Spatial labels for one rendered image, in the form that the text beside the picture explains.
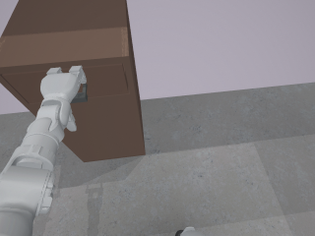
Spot handle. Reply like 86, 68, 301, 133
71, 84, 88, 103

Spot drawer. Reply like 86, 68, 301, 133
2, 63, 129, 103

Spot robot right shin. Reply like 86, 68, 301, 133
181, 227, 195, 234

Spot robot left forearm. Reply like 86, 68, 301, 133
0, 96, 71, 183

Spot left robot upper arm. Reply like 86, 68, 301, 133
0, 165, 56, 236

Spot cabinet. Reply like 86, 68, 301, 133
0, 0, 146, 162

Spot left robot hand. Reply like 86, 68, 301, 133
40, 65, 87, 132

